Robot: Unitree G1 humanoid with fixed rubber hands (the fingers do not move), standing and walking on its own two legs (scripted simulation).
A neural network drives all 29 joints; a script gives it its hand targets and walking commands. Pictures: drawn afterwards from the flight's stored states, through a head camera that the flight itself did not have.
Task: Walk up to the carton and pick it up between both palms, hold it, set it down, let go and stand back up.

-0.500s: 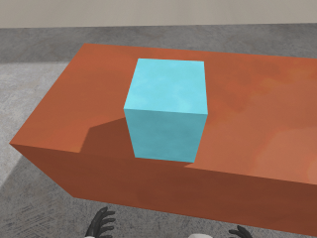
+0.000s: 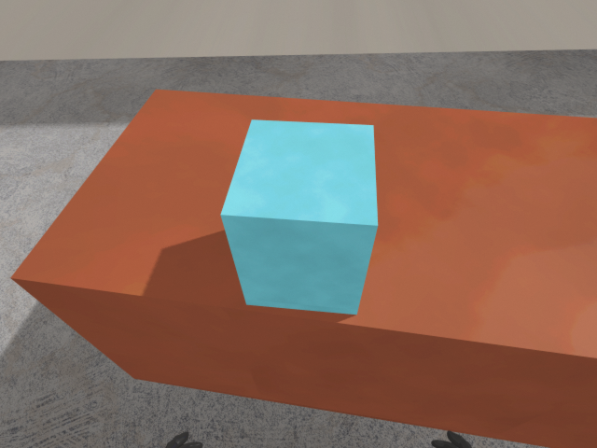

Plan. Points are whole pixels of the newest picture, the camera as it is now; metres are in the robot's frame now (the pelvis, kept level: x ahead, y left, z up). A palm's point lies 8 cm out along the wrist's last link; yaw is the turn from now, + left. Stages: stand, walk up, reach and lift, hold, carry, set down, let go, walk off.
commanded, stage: walk up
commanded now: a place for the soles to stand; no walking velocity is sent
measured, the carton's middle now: (306, 220) +0.45 +0.02 +0.00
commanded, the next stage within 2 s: reach and lift in 1.12 s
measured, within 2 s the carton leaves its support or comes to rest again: neither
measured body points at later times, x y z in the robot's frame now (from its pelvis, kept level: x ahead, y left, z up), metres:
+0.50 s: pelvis +0.01 -0.03 +0.00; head +0.02 -0.03 +0.45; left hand +0.09 +0.19 -0.14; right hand +0.07 -0.25 -0.14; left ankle -0.05 +0.13 -0.73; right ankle +0.03 -0.08 -0.73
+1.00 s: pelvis +0.02 -0.03 +0.00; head +0.02 -0.02 +0.45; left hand +0.08 +0.19 -0.14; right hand +0.05 -0.25 -0.14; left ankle -0.05 +0.13 -0.73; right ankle +0.03 -0.08 -0.73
